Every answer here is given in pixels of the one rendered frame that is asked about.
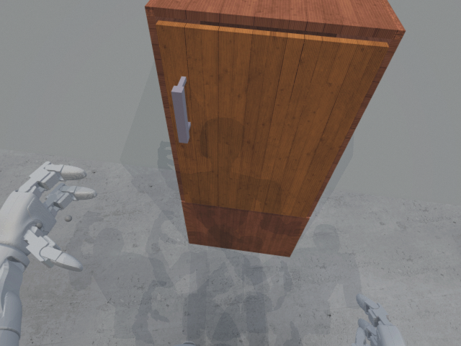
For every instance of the cupboard door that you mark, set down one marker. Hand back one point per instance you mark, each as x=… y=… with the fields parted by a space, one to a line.
x=269 y=111

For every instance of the robot right hand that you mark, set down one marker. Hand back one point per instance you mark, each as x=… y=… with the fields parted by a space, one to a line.
x=385 y=335

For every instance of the handle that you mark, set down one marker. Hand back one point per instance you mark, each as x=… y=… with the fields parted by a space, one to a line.
x=180 y=111

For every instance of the robot left forearm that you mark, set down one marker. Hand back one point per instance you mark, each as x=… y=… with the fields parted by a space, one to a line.
x=13 y=263

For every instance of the robot left hand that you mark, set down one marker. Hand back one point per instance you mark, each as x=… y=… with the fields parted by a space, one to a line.
x=23 y=209

